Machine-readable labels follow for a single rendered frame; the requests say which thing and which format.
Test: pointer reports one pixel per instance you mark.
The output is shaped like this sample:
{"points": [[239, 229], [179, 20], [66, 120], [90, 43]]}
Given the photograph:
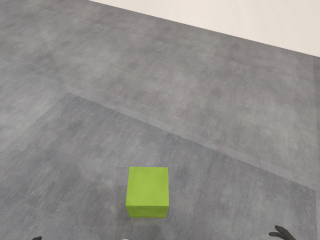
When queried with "carton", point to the carton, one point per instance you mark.
{"points": [[147, 192]]}

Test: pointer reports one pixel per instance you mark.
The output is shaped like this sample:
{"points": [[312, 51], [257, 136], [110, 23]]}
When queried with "robot right hand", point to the robot right hand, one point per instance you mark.
{"points": [[282, 233]]}

